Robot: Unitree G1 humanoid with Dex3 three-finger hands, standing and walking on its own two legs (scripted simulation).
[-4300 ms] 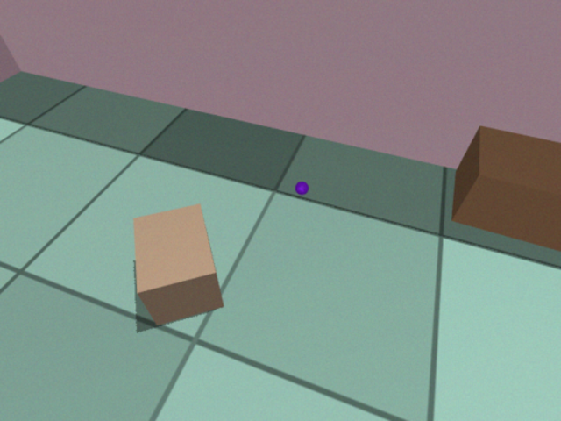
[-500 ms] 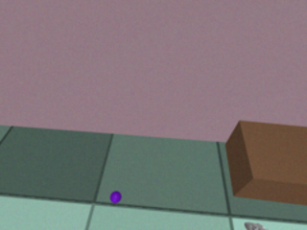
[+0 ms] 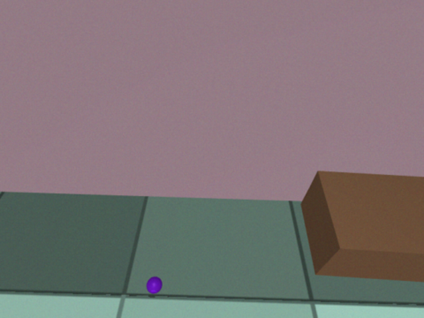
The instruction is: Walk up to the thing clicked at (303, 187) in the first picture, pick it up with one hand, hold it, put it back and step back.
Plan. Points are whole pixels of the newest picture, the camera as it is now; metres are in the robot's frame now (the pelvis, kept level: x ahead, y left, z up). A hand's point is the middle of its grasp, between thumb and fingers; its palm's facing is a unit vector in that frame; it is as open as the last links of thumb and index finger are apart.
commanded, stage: walk up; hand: left
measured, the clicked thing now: (154, 285) +0.41 +0.24 -0.75
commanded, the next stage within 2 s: stand in 2.00 s
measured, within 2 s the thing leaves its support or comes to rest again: neither
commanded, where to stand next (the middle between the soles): +0.04 -0.01 m, yaw +1 degrees
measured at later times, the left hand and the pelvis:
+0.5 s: hand out of the picture +0.07 +0.26 -0.16, palm faces +0.00 -0.95 -0.32, open 7.4 cm; pelvis +0.01 +0.01 +0.00, yaw +0 degrees
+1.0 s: hand out of the picture -0.03 +0.21 -0.15, palm faces +0.07 -0.92 -0.39, open 7.4 cm; pelvis -0.06 -0.05 -0.01, yaw +3 degrees
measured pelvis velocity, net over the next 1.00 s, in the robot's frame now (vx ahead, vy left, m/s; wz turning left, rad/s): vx -0.06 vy -0.05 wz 0.06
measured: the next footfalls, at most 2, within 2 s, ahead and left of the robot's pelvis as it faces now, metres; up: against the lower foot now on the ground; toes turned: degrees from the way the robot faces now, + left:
left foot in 1.20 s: +0.00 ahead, +0.11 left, +0.00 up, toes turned +6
